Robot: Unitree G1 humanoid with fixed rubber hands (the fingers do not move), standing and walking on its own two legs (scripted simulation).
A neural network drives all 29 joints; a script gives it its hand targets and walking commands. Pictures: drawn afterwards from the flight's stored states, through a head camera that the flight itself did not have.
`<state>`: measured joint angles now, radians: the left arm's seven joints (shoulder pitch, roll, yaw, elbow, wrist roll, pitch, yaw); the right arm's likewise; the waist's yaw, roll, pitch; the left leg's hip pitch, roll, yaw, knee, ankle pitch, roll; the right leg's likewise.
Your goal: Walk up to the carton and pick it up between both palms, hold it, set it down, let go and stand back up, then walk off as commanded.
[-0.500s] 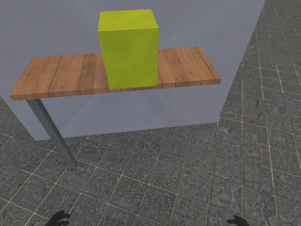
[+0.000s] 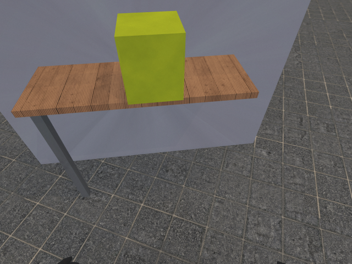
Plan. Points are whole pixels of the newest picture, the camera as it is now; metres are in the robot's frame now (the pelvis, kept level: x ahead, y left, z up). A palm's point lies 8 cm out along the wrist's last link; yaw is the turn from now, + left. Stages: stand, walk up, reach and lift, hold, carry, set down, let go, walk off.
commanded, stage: stand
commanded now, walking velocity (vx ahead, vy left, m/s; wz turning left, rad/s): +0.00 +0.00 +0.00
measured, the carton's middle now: (151, 58) +0.80 +0.10 +0.09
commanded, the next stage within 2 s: walk up in 0.72 s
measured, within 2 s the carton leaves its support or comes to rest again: neither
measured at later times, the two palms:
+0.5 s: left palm out of the picture +0.10 +0.29 -0.10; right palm out of the picture +0.09 -0.26 -0.11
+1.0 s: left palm out of the picture +0.07 +0.30 -0.10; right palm out of the picture +0.06 -0.27 -0.12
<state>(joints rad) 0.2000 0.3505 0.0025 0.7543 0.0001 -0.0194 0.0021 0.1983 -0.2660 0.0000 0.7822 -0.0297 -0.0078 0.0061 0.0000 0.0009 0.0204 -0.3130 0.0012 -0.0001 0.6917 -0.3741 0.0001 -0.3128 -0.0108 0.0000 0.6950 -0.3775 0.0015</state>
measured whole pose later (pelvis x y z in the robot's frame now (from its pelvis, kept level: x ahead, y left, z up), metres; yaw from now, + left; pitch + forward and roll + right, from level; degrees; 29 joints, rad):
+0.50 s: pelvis +0.00 +0.00 +0.00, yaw +0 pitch -1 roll +0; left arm 0.20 0.36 0.00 0.85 0.00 -0.02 0.00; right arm 0.20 -0.27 0.00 0.87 -0.02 -0.01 0.00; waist 0.00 0.00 0.02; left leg -0.31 0.00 0.00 0.69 -0.37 0.00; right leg -0.31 -0.01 0.00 0.70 -0.37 0.00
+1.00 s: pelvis -0.02 +0.00 +0.00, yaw +0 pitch -1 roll +0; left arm 0.21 0.37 0.00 0.91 0.00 -0.03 -0.02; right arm 0.20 -0.29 0.00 0.94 -0.02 -0.01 0.03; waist 0.00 0.00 0.02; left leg -0.31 0.00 0.00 0.69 -0.40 0.00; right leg -0.31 -0.01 0.00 0.69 -0.41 -0.03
